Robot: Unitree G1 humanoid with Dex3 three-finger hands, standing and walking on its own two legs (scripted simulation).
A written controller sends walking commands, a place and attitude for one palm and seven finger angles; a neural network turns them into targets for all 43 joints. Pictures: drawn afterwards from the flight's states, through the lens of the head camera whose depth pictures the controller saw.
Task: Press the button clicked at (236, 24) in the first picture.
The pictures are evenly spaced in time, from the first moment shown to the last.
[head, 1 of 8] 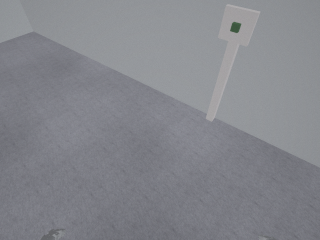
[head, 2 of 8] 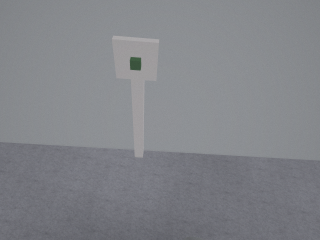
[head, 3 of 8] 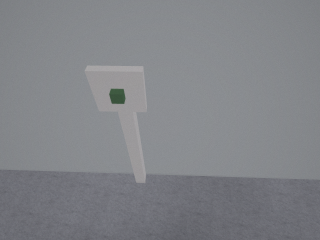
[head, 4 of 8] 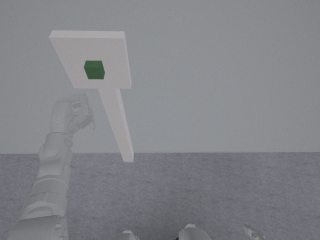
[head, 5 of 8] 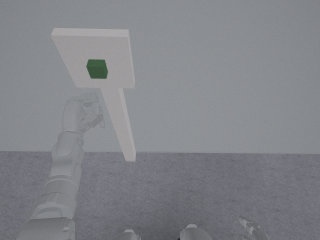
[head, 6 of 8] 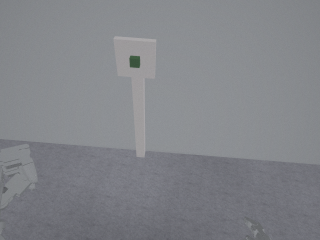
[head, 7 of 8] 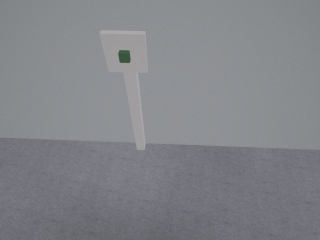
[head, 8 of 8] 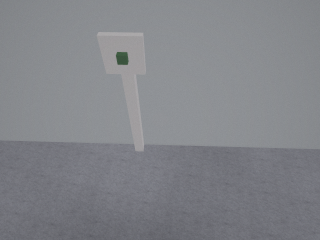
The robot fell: no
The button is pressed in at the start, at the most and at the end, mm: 0 12 0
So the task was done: yes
